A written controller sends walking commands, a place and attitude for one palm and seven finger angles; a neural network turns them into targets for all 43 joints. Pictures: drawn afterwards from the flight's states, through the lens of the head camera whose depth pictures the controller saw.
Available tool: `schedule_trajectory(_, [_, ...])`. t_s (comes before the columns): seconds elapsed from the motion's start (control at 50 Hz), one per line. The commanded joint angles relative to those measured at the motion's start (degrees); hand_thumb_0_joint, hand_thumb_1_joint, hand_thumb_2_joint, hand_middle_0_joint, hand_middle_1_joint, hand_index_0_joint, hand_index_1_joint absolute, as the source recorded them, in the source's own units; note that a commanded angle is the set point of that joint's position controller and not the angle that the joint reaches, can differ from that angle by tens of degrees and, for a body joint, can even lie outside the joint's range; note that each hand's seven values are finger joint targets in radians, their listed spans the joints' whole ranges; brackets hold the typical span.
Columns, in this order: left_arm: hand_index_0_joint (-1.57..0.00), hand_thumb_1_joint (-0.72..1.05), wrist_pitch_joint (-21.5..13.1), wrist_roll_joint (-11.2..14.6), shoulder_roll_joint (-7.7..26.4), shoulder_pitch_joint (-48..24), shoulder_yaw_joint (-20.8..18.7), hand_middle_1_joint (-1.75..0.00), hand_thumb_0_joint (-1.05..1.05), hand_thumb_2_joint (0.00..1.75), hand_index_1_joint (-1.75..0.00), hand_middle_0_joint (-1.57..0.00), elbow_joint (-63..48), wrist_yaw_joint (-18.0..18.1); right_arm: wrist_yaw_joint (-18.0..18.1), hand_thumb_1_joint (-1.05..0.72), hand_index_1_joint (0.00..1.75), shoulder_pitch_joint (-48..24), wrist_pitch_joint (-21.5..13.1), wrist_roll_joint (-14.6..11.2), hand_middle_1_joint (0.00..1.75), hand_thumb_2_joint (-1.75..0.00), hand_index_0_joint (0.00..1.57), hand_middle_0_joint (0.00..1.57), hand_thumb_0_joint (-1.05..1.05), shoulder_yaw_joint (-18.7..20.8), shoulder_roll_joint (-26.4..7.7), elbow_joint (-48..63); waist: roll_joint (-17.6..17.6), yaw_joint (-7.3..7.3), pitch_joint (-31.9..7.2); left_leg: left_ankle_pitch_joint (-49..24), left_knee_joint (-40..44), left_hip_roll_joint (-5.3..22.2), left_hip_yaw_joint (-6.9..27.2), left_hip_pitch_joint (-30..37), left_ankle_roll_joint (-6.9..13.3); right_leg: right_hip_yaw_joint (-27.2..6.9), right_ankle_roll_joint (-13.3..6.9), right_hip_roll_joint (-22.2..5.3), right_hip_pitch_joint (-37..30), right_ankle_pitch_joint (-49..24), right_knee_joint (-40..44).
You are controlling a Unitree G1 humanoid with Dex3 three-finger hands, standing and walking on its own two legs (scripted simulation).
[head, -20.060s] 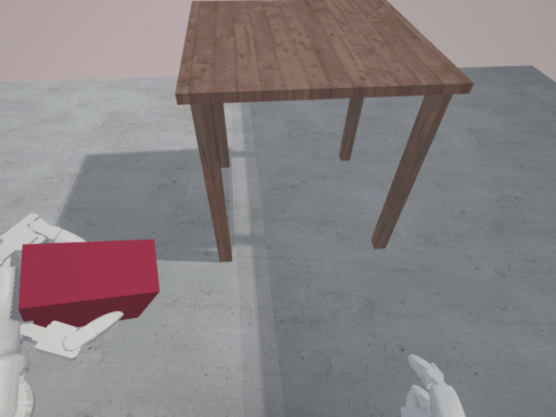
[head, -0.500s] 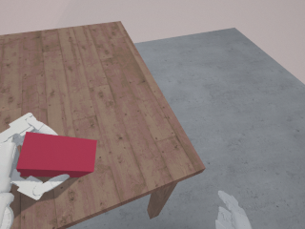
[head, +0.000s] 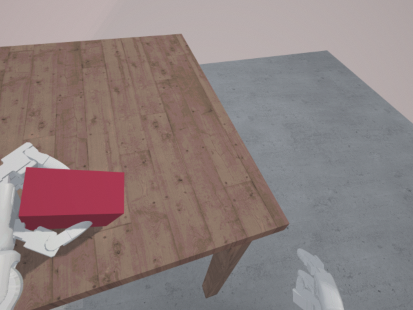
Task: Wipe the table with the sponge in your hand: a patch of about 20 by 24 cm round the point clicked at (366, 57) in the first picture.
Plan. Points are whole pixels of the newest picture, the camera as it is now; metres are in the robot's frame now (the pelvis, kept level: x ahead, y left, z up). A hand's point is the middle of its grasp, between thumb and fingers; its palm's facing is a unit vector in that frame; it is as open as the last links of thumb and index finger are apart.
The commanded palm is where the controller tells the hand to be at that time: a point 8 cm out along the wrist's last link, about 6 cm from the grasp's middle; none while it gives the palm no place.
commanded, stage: come to a stop and stand still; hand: left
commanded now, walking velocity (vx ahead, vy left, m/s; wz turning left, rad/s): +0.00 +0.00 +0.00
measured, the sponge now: (87, 202) +0.23 +0.22 +0.13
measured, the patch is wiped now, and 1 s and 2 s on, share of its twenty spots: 0.00 0.00 0.00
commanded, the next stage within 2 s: look again from close up in 0.34 s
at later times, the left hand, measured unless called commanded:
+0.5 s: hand (44, 201) +0.21 +0.25 +0.16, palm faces +0.37 -0.85 -0.37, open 10.1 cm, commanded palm +0.15 +0.29 +0.18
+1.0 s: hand (42, 201) +0.21 +0.25 +0.16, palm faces +0.40 -0.84 -0.36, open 10.1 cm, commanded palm +0.15 +0.28 +0.18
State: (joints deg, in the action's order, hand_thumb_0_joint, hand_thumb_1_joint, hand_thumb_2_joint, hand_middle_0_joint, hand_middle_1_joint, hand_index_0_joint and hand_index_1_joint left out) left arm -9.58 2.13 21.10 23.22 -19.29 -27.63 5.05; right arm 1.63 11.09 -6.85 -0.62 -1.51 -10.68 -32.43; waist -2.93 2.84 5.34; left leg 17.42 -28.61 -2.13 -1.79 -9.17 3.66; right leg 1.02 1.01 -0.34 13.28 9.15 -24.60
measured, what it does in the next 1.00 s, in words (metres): stands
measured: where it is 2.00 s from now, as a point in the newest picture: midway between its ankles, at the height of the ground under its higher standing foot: outside the picture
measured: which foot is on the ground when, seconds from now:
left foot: down 0.00-1.00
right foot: down 0.00-1.00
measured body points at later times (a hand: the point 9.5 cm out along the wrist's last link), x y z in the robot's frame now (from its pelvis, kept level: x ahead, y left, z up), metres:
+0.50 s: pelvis -0.01 +0.01 +0.00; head +0.01 +0.04 +0.45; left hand +0.18 +0.30 +0.18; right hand +0.16 -0.22 -0.07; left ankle -0.02 +0.07 -0.74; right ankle +0.05 -0.13 -0.74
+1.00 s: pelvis -0.01 +0.00 +0.00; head +0.01 +0.03 +0.45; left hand +0.18 +0.30 +0.18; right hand +0.17 -0.22 -0.07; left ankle -0.02 +0.07 -0.74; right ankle +0.05 -0.13 -0.74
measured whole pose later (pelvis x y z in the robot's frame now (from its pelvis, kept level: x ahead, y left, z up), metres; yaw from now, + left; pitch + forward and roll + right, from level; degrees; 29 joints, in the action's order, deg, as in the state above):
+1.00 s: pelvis -0.01 +0.00 +0.00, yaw +0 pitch -3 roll -1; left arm -11.3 2.1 22.0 23.1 -20.8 -27.9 6.0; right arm 1.1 11.6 -6.8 -0.6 -0.9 -10.3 -32.6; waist -2.8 2.3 4.9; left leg 16.4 -28.1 -2.4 -1.7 -9.3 3.4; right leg 1.1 1.0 -0.7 13.4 8.3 -24.3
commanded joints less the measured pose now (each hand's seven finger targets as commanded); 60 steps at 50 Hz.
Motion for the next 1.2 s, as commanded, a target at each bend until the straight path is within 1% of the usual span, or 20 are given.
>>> schedule_trajectory(0.0, [-1.20,0.10,-5.9,0.5,9.8,-6.9,-5.9,-1.60,0.00,1.30,-1.60,-1.20,-16.1,1.6,0.6,-0.90,0.30,-4.4,-3.9,-0.4,0.30,-0.90,0.20,0.20,0.00,3.6,-7.9,9.0,8.2,-0.88,-11.5,-10.7,8.4,6.9,5.8,-6.4,-2.5,-3.4,-2.5,-3.2,-12.1,-9.8,-0.5])
schedule_trajectory(0.12, [-1.20,0.10,-5.2,0.5,8.3,-3.2,-6.3,-1.60,0.00,1.30,-1.60,-1.20,-7.4,1.3,0.8,-0.90,0.30,-4.0,-3.3,-0.5,0.30,-0.90,0.20,0.20,0.00,3.4,-8.0,8.3,3.9,-1.06,-7.3,-3.2,10.3,7.1,5.6,-8.9,-2.3,-3.9,-2.2,-2.7,-8.5,-2.9,2.0])
schedule_trajectory(0.14, [-1.20,0.10,-5.4,0.5,6.8,-4.1,-4.7,-1.60,0.00,1.30,-1.60,-1.20,-6.9,1.1,0.9,-0.90,0.30,-3.2,-3.1,-0.4,0.30,-0.90,0.20,0.20,0.00,3.3,-8.1,8.4,4.2,-1.23,-6.9,-1.8,10.7,7.4,6.2,-9.8,-2.1,-3.3,-2.1,-2.9,-8.4,-1.4,2.2])
schedule_trajectory(0.2, [-1.20,0.10,-5.8,0.1,8.1,-6.8,-5.0,-1.60,0.00,1.30,-1.60,-1.20,-9.2,0.9,0.9,-0.90,0.30,-3.1,-3.4,-0.5,0.30,-0.90,0.20,0.20,0.00,3.6,-8.3,8.7,4.5,-1.22,-7.3,-1.4,11.0,7.5,6.3,-11.0,-1.7,-3.3,-2.0,-2.8,-10.2,-3.1,1.2])
schedule_trajectory(0.26, [-1.20,0.10,-6.5,-0.5,8.7,-9.0,-4.8,-1.60,0.00,1.30,-1.60,-1.20,-12.6,1.1,0.9,-0.90,0.30,-3.7,-4.1,-0.5,0.30,-0.90,0.20,0.20,0.00,3.5,-8.2,9.1,8.0,-1.11,-7.6,0.6,12.2,7.8,7.1,-12.6,-1.3,-2.6,-1.9,-2.2,-12.2,-3.2,-0.4])
schedule_trajectory(0.32, [-1.20,0.10,-7.0,-0.9,11.2,-9.7,-7.2,-1.60,0.00,1.30,-1.60,-1.20,-15.7,1.7,0.8,-0.90,0.30,-4.5,-5.0,-0.6,0.30,-0.90,0.20,0.20,0.00,3.5,-8.1,9.0,8.8,-0.91,-9.2,-0.8,11.5,7.4,6.8,-12.7,-1.3,-2.7,-1.8,-2.1,-14.6,-6.2,-1.5])
schedule_trajectory(0.34, [-1.20,0.10,-7.3,-0.7,9.5,-8.5,-6.0,-1.60,0.00,1.30,-1.60,-1.20,-15.1,1.6,0.8,-0.90,0.30,-3.7,-5.0,-0.3,0.30,-0.90,0.20,0.20,0.00,3.5,-7.9,8.8,8.1,-0.86,-9.5,-2.4,10.9,7.3,7.0,-12.2,-1.5,-2.3,-2.0,-2.6,-14.7,-6.9,-1.2])
schedule_trajectory(0.42, [-1.20,0.10,-7.3,-0.3,10.4,-5.0,-7.8,-1.60,0.00,1.30,-1.60,-1.20,-13.4,1.9,0.4,-0.90,0.30,-3.6,-5.2,-0.3,0.30,-0.90,0.20,0.20,0.00,3.8,-8.1,8.0,6.8,-0.98,-10.2,-7.5,8.7,6.5,6.2,-8.8,-2.7,-3.7,-2.6,-3.0,-12.6,-9.1,0.0])
schedule_trajectory(0.5, [-1.20,0.10,-7.1,0.1,9.1,-3.6,-6.9,-1.60,0.00,1.30,-1.60,-1.20,-11.4,1.5,0.3,-0.90,0.30,-2.5,-4.5,-0.2,0.30,-0.90,0.20,0.20,0.00,4.2,-8.3,7.8,6.2,-1.22,-10.7,-12.0,7.7,6.9,6.0,-7.4,-3.3,-3.4,-2.8,-3.5,-12.1,-11.7,-0.1])
schedule_trajectory(0.54, [-1.20,0.10,-6.8,0.2,7.5,-3.2,-5.5,-1.60,0.00,1.30,-1.60,-1.20,-10.3,1.5,0.4,-0.90,0.30,-2.9,-4.1,-0.2,0.30,-0.90,0.20,0.20,0.00,3.9,-8.3,7.6,6.6,-1.31,-9.9,-11.6,8.4,7.2,6.0,-6.8,-3.5,-2.9,-2.6,-3.2,-10.5,-9.7,0.2])
schedule_trajectory(0.68, [-1.20,0.10,-6.1,0.1,9.0,-6.0,-5.8,-1.60,0.00,1.30,-1.60,-1.20,-12.9,1.8,0.6,-0.90,0.30,-3.5,-3.7,-0.3,0.30,-0.90,0.20,0.20,0.00,4.1,-8.3,8.4,5.2,-1.26,-10.2,-10.5,8.6,7.3,6.4,-7.5,-2.9,-3.7,-2.6,-3.6,-12.0,-10.9,0.3])
schedule_trajectory(0.72, [-1.20,0.10,-6.1,-0.1,10.6,-6.6,-7.3,-1.60,0.00,1.30,-1.60,-1.20,-14.8,2.3,0.7,-0.90,0.30,-4.7,-3.8,-0.5,0.30,-0.90,0.20,0.20,0.00,3.9,-8.2,8.4,7.0,-1.17,-10.7,-10.1,8.5,6.9,6.1,-6.8,-2.9,-4.2,-2.7,-3.4,-11.8,-10.4,0.4])
schedule_trajectory(0.74, [-1.20,0.10,-6.2,0.1,8.8,-5.9,-5.8,-1.60,0.00,1.30,-1.60,-1.20,-14.1,2.2,0.7,-0.90,0.30,-4.1,-3.6,-0.2,0.30,-0.90,0.20,0.20,0.00,3.7,-7.9,8.4,7.4,-1.17,-10.6,-9.6,8.6,7.1,6.4,-7.4,-2.7,-3.5,-2.7,-3.8,-12.2,-9.8,0.6])
schedule_trajectory(0.82, [-1.20,0.10,-6.1,-0.1,10.4,-5.4,-7.5,-1.60,0.00,1.30,-1.60,-1.20,-15.4,2.5,0.7,-0.90,0.30,-4.5,-3.8,-0.5,0.30,-0.90,0.20,0.20,0.00,3.9,-8.0,8.5,8.9,-1.17,-10.5,-9.5,8.9,7.0,6.5,-7.9,-2.9,-3.9,-2.8,-3.4,-12.7,-9.9,0.0])
schedule_trajectory(0.84, [-1.20,0.10,-6.1,0.2,8.9,-5.1,-6.3,-1.60,0.00,1.30,-1.60,-1.20,-13.9,2.4,0.6,-0.90,0.30,-3.7,-3.6,-0.3,0.30,-0.90,0.20,0.20,0.00,3.7,-7.7,8.4,7.4,-1.19,-9.8,-9.4,9.4,7.5,7.2,-8.1,-3.1,-2.9,-2.8,-3.2,-12.0,-8.9,0.3])
schedule_trajectory(0.88, [-1.20,0.10,-6.0,0.4,9.3,-5.5,-6.9,-1.60,0.00,1.30,-1.60,-1.20,-13.4,2.2,0.5,-0.90,0.30,-3.4,-3.3,-0.3,0.30,-0.90,0.20,0.20,0.00,4.2,-8.1,8.6,7.1,-1.31,-9.5,-11.4,9.8,8.5,7.9,-7.9,-3.6,-2.7,-2.6,-2.5,-11.6,-9.5,-0.5])
schedule_trajectory(1.0, [-1.20,0.10,-5.3,0.8,8.4,-6.6,-5.8,-1.60,0.00,1.30,-1.60,-1.20,-12.6,1.5,-0.3,-0.90,0.30,-3.7,-2.4,-0.4,0.30,-0.90,0.20,0.20,0.00,4.7,-8.0,9.0,8.3,-1.50,-9.8,-21.2,8.8,11.5,7.8,-4.1,-4.8,-0.7,-1.9,-1.8,-7.6,-7.2,-2.8])
schedule_trajectory(1.06, [-1.20,0.10,-5.1,0.7,8.1,-6.6,-5.3,-1.60,0.00,1.30,-1.60,-1.20,-13.9,1.4,-0.8,-0.90,0.30,-4.0,-2.1,-0.4,0.30,-0.90,0.20,0.20,0.00,4.7,-7.9,9.4,10.3,-1.47,-9.3,-20.6,9.0,12.9,8.5,-3.8,-4.1,0.4,-1.8,-1.2,-6.0,-2.1,-3.0])
schedule_trajectory(1.1, [-1.20,0.10,-5.1,0.8,8.8,-6.7,-5.8,-1.60,0.00,1.30,-1.60,-1.20,-15.3,1.3,-1.1,-0.90,0.30,-4.0,-2.1,-0.4,0.30,-0.90,0.20,0.20,0.00,4.9,-7.9,9.7,9.8,-1.34,-9.8,-21.4,7.5,13.1,8.3,-3.6,-3.8,0.2,-2.0,-1.5,-6.6,-3.8,-2.3])
schedule_trajectory(1.18, [-1.20,0.10,-5.0,1.4,10.1,-4.8,-7.5,-1.60,0.00,1.30,-1.60,-1.20,-16.4,1.7,-1.3,-0.90,0.30,-4.3,-1.9,-0.5,0.30,-0.90,0.20,0.20,0.00,5.0,-7.8,10.0,8.8,-1.42,-10.5,-15.3,5.7,12.2,7.6,-6.1,-2.9,-1.3,-2.5,-2.2,-8.8,-7.3,-0.8])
